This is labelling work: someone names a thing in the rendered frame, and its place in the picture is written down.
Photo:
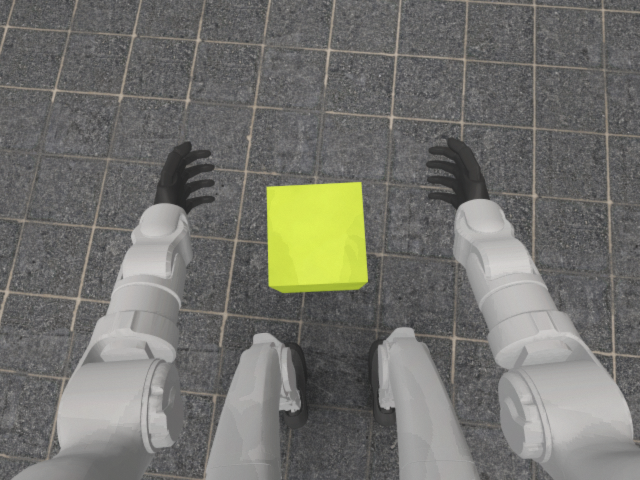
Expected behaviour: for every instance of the right robot forearm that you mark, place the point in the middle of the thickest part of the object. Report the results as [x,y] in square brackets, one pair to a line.
[525,326]

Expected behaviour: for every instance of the carton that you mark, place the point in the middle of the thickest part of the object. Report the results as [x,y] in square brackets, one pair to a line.
[316,237]

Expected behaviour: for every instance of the right robot shin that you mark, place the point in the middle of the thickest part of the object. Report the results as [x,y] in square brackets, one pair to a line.
[387,400]

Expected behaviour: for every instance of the right robot hand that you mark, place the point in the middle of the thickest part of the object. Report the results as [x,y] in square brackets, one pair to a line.
[469,183]

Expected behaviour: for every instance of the left robot hand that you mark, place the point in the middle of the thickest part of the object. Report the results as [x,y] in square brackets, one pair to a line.
[172,187]

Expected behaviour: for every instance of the robot right upper arm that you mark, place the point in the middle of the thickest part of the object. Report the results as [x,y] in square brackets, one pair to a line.
[570,418]

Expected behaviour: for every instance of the right robot foot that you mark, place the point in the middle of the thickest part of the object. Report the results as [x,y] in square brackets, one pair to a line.
[384,416]

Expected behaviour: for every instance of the left robot forearm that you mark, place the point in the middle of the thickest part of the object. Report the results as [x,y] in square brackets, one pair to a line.
[141,319]

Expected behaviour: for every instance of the robot left upper arm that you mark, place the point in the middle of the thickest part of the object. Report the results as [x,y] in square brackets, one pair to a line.
[115,417]

